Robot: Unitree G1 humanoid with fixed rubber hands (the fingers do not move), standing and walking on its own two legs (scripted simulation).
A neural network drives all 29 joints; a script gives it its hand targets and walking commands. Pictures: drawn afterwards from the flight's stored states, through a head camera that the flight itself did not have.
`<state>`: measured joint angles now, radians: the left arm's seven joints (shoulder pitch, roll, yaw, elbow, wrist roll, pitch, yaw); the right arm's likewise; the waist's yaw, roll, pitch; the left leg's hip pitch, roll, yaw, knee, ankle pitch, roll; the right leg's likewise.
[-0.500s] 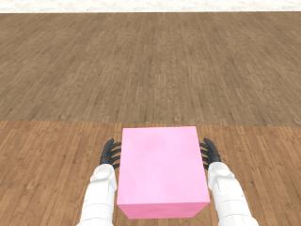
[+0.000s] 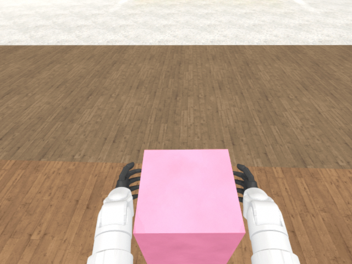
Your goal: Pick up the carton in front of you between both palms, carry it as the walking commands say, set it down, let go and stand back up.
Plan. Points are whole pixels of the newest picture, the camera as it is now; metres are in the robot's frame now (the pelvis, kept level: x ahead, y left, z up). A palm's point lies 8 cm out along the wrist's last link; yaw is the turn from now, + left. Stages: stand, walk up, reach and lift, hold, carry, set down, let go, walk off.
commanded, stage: reach and lift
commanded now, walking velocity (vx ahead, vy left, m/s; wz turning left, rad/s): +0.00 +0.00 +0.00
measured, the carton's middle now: (186, 209) +0.30 +0.00 -0.05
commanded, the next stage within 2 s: hold in 0.70 s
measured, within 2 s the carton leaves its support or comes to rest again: neither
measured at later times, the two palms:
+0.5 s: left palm (123, 187) +0.31 +0.15 +0.04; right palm (250, 188) +0.30 -0.15 +0.03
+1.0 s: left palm (120, 186) +0.30 +0.15 +0.06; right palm (252, 186) +0.29 -0.15 +0.05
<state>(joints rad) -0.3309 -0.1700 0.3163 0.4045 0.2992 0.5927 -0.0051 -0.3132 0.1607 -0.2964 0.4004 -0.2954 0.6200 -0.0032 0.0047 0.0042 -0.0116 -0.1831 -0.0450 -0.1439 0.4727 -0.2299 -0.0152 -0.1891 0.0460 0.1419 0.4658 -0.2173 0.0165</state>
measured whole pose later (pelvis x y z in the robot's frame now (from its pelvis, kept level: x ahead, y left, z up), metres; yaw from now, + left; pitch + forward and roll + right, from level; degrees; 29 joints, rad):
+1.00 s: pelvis +0.01 +0.00 +0.01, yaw +0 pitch -7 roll +0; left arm -0.28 -0.16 0.24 0.26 0.28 0.75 -0.01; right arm -0.27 0.15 -0.22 0.25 -0.28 0.77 0.00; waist 0.00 0.00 0.00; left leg -0.03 -0.04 -0.14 0.36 -0.20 -0.01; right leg -0.04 0.04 0.13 0.35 -0.18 0.01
